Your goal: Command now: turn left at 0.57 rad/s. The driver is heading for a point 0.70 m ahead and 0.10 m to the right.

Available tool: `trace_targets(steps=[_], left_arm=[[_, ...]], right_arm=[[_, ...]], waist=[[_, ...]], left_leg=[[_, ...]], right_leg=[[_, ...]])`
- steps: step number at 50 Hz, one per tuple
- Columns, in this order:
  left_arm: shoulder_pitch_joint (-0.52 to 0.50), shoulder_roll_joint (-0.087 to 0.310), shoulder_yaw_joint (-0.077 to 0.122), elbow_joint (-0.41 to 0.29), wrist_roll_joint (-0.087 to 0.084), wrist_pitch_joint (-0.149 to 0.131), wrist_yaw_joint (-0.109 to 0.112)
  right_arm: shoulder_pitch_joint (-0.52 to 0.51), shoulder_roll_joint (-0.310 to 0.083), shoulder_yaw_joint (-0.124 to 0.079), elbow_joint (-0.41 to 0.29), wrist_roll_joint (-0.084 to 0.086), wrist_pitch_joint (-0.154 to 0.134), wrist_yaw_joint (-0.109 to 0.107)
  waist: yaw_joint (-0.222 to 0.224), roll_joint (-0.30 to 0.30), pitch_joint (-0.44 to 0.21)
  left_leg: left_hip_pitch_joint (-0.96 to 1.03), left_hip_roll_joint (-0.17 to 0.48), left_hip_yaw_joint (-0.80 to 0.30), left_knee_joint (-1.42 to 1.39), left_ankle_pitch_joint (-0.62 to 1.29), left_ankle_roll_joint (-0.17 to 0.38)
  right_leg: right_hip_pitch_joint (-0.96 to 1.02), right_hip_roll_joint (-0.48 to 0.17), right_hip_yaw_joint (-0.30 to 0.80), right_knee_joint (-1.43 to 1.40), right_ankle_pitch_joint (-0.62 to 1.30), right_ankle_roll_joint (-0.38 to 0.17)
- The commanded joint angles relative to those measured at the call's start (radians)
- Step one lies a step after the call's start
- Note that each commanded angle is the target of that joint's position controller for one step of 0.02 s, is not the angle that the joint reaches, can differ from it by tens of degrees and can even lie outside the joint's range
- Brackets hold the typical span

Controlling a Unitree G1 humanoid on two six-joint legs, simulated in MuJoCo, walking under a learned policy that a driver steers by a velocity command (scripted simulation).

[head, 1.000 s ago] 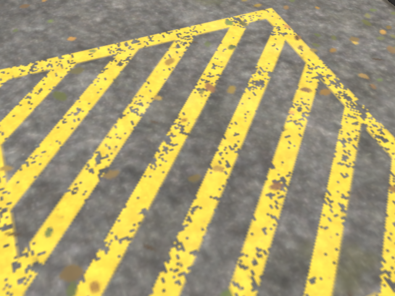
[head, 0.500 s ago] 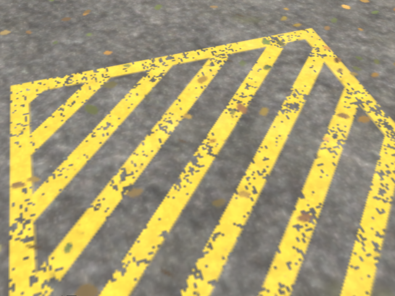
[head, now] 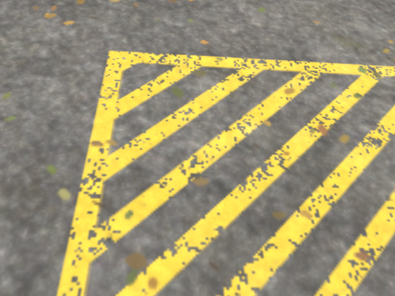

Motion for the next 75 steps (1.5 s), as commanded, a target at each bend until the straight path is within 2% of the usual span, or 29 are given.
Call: trace_targets(steps=[1,6,8,10,11,12,13,14,15,16,17,18,20,23,24,25,27,28,29,30,31,32,33,35,45,58,75], left_arm=[[-0.056,0.076,0.012,-0.068,-0.002,-0.025,-0.007],[-0.048,0.087,0.008,-0.062,-0.008,-0.048,-0.026],[-0.015,0.095,0.006,-0.050,-0.010,-0.055,-0.037],[0.022,0.091,0.003,-0.035,-0.009,-0.060,-0.048],[0.049,0.087,0.002,-0.024,-0.006,-0.062,-0.054],[0.052,0.109,0.004,-0.023,0.005,-0.061,-0.054],[0.032,0.161,0.006,-0.042,0.023,-0.055,-0.049],[0.025,0.192,0.008,-0.035,0.047,-0.048,-0.048],[0.014,0.155,-0.001,-0.040,0.036,-0.050,-0.049],[-0.005,0.130,-0.010,-0.044,0.024,-0.051,-0.047],[-0.030,0.116,-0.016,-0.043,0.012,-0.050,-0.045],[-0.041,0.095,-0.026,-0.041,0.001,-0.051,-0.044],[-0.029,0.080,-0.038,-0.019,0.004,-0.045,-0.043],[-0.003,0.102,-0.037,0.004,0.009,-0.029,-0.041],[0.019,0.118,-0.034,0.012,0.010,-0.023,-0.041],[0.028,0.127,-0.034,0.019,0.007,-0.020,-0.043],[0.035,0.116,-0.042,0.033,-0.006,-0.022,-0.048],[0.063,0.103,-0.049,0.042,-0.002,-0.034,-0.053],[0.081,0.092,-0.055,0.040,0.021,-0.050,-0.064],[0.097,0.064,-0.060,0.056,0.019,-0.056,-0.067],[0.044,0.085,-0.059,0.060,0.022,-0.054,-0.064],[0.019,0.084,-0.058,0.063,0.017,-0.050,-0.061],[0.014,0.076,-0.059,0.069,0.011,-0.041,-0.054],[0.032,0.078,-0.058,0.087,0.012,-0.028,-0.046],[0.052,0.085,-0.054,0.180,0.009,-0.014,-0.030],[0.087,0.081,-0.058,0.258,0.006,-0.010,-0.018],[0.135,0.047,-0.068,0.300,0.006,-0.005,-0.013]], right_arm=[[-0.002,-0.195,-0.055,-0.064,0.000,-0.003,-0.005],[-0.032,-0.200,-0.061,-0.088,0.001,0.010,0.001],[-0.051,-0.190,-0.056,-0.097,0.001,0.015,0.001],[-0.070,-0.176,-0.048,-0.100,0.007,0.022,-0.001],[-0.078,-0.167,-0.043,-0.100,0.013,0.026,-0.004],[-0.048,-0.146,-0.036,-0.094,0.011,0.025,-0.006],[0.009,-0.102,-0.021,-0.087,-0.011,0.019,-0.002],[0.024,-0.128,-0.032,-0.099,0.001,0.013,-0.002],[0.027,-0.195,-0.049,-0.088,-0.014,0.007,-0.004],[0.009,-0.222,-0.064,-0.074,-0.004,0.008,-0.005],[0.012,-0.196,-0.063,-0.057,-0.003,0.017,-0.009],[0.010,-0.174,-0.058,-0.052,-0.006,0.025,-0.011],[0.002,-0.118,-0.040,-0.050,-0.002,0.026,-0.006],[-0.047,-0.067,-0.014,-0.057,-0.004,0.012,0.002],[-0.056,-0.070,-0.014,-0.054,0.000,0.009,0.002],[-0.042,-0.082,-0.018,-0.043,0.005,0.007,0.002],[0.007,-0.093,-0.022,-0.012,-0.002,0.006,0.003],[0.002,-0.128,-0.026,-0.016,-0.011,0.007,-0.002],[0.009,-0.190,-0.037,-0.023,-0.019,0.011,-0.009],[-0.004,-0.176,-0.033,-0.004,-0.021,0.012,0.001],[-0.019,-0.125,-0.023,-0.012,-0.021,0.007,0.013],[-0.015,-0.104,-0.016,0.001,-0.028,0.002,0.017],[-0.017,-0.108,-0.014,0.007,-0.028,-0.004,0.018],[-0.007,-0.103,-0.009,0.024,-0.026,-0.018,0.018],[0.007,-0.094,0.009,0.085,-0.019,-0.038,0.015],[0.032,-0.081,0.023,0.159,-0.016,-0.039,0.014],[0.080,-0.062,0.036,0.227,-0.012,-0.039,0.007]], waist=[[-0.016,0.160,-0.079],[-0.017,0.164,-0.107],[-0.009,0.167,-0.134],[0.013,0.162,-0.147],[0.034,0.152,-0.143],[0.026,0.111,-0.140],[-0.017,-0.084,-0.157],[-0.034,-0.222,-0.101],[-0.012,-0.168,-0.099],[-0.006,-0.119,-0.079],[-0.015,-0.097,-0.069],[-0.009,-0.103,-0.056],[-0.004,-0.120,-0.051],[0.033,-0.153,-0.077],[0.049,-0.158,-0.085],[0.046,-0.156,-0.091],[0.013,-0.131,-0.086],[0.023,-0.092,-0.101],[0.050,0.021,-0.136],[0.068,0.115,-0.148],[0.030,0.076,-0.118],[0.023,0.066,-0.098],[0.025,0.076,-0.072],[0.031,0.090,-0.042],[0.033,0.043,-0.022],[0.032,0.031,-0.025],[0.029,0.020,-0.003]], left_leg=[[0.164,0.240,-0.315,-0.099,0.098,0.132],[0.151,0.231,-0.390,-0.051,0.245,0.147],[0.166,0.232,-0.396,-0.018,0.350,0.142],[0.154,0.211,-0.388,0.021,0.407,0.120],[0.124,0.185,-0.372,0.039,0.363,0.091],[0.069,0.143,-0.341,0.070,0.226,0.045],[-0.021,0.037,-0.216,0.231,-0.084,-0.012],[-0.174,-0.093,-0.095,0.368,-0.459,-0.069],[-0.197,-0.034,-0.078,0.550,-0.487,-0.115],[-0.204,-0.020,-0.080,0.633,-0.426,-0.132],[-0.208,-0.012,-0.079,0.658,-0.374,-0.150],[-0.216,-0.005,-0.086,0.665,-0.334,-0.166],[-0.171,0.007,-0.043,0.577,-0.291,-0.183],[-0.073,0.062,0.061,0.316,-0.276,-0.191],[-0.042,0.061,0.077,0.245,-0.255,-0.188],[-0.006,0.058,0.089,0.162,-0.201,-0.183],[0.121,0.053,0.100,-0.096,0.029,-0.148],[0.212,0.097,0.039,-0.108,0.153,-0.121],[0.282,0.179,-0.028,-0.025,0.376,-0.082],[0.210,0.173,-0.016,0.018,0.276,-0.031],[0.165,0.151,-0.015,-0.001,0.169,-0.024],[0.138,0.143,-0.014,-0.016,0.123,-0.034],[0.111,0.133,-0.010,-0.022,0.119,-0.044],[0.085,0.129,-0.009,-0.023,0.132,-0.054],[0.060,0.117,-0.004,-0.032,0.107,-0.049],[0.061,0.093,0.030,-0.032,0.101,-0.053],[0.038,0.077,0.058,-0.028,0.052,-0.065]], right_leg=[[-0.080,0.002,0.021,-0.089,-0.016,0.008],[0.025,0.025,0.025,-0.192,-0.051,-0.004],[0.083,0.020,0.012,-0.249,-0.046,-0.016],[0.177,0.017,-0.012,-0.377,0.032,-0.036],[0.255,0.011,-0.028,-0.503,0.155,-0.053],[0.341,-0.051,0.021,-0.566,0.286,-0.081],[0.428,-0.225,0.202,-0.590,0.464,-0.152],[0.407,-0.357,0.354,-0.578,0.618,-0.325],[0.356,-0.408,0.394,-0.591,0.534,-0.400],[0.342,-0.351,0.327,-0.588,0.453,-0.374],[0.338,-0.292,0.259,-0.580,0.374,-0.330],[0.341,-0.269,0.227,-0.574,0.364,-0.312],[0.337,-0.215,0.150,-0.571,0.398,-0.302],[0.369,-0.187,0.106,-0.543,0.457,-0.294],[0.377,-0.195,0.118,-0.534,0.485,-0.299],[0.384,-0.198,0.126,-0.522,0.500,-0.298],[0.350,-0.177,0.112,-0.502,0.493,-0.259],[0.300,-0.166,0.107,-0.503,0.445,-0.210],[0.251,-0.120,0.049,-0.466,0.358,-0.160],[0.292,-0.054,-0.024,-0.491,0.193,-0.113],[0.311,-0.040,-0.040,-0.469,0.166,-0.081],[0.311,-0.038,-0.044,-0.457,0.171,-0.076],[0.310,-0.040,-0.040,-0.450,0.195,-0.078],[0.308,-0.042,-0.037,-0.450,0.213,-0.080],[0.327,-0.042,-0.035,-0.460,0.218,-0.058],[0.326,-0.041,-0.039,-0.464,0.227,-0.059],[0.308,-0.030,-0.047,-0.464,0.211,-0.067]])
